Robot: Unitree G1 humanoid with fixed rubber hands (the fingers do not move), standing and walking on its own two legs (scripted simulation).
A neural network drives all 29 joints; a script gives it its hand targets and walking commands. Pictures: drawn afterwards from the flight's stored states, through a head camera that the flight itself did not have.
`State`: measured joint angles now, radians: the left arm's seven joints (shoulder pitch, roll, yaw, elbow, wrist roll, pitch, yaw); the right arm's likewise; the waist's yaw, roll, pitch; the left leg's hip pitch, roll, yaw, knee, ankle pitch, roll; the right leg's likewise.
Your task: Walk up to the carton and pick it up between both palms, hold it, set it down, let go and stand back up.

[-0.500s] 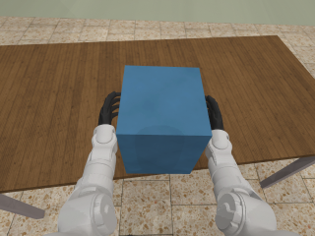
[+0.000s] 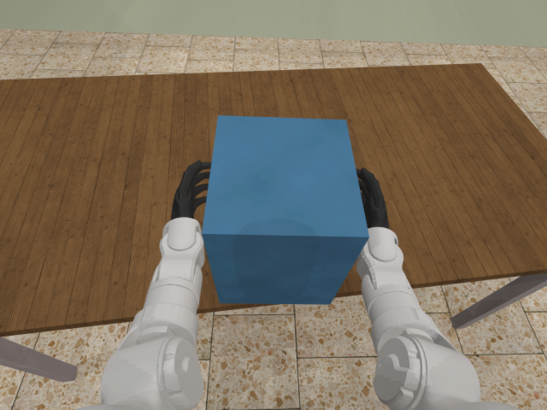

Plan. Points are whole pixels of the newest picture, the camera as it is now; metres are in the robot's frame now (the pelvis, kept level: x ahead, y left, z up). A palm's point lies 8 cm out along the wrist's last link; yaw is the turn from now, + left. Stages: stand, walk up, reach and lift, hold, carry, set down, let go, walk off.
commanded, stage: reach and lift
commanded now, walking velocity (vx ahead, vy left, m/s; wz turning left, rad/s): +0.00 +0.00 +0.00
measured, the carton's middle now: (278, 217) +0.40 +0.01 +0.00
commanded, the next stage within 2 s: none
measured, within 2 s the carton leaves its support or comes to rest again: leaves its support in 0.50 s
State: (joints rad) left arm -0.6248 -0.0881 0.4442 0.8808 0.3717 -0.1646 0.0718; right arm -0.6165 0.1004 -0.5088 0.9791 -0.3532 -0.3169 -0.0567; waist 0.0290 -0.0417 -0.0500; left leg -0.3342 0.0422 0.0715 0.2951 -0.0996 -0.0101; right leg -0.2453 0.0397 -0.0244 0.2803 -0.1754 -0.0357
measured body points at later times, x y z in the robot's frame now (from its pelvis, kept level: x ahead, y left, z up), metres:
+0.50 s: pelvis -0.01 +0.00 +0.00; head +0.03 +0.02 +0.45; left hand +0.38 +0.16 +0.04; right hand +0.38 -0.14 +0.04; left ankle +0.02 +0.12 -0.75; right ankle -0.03 -0.09 -0.75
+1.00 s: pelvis -0.02 +0.00 +0.00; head +0.01 +0.03 +0.45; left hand +0.38 +0.16 +0.06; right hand +0.38 -0.13 +0.06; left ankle +0.02 +0.12 -0.75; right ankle -0.03 -0.09 -0.75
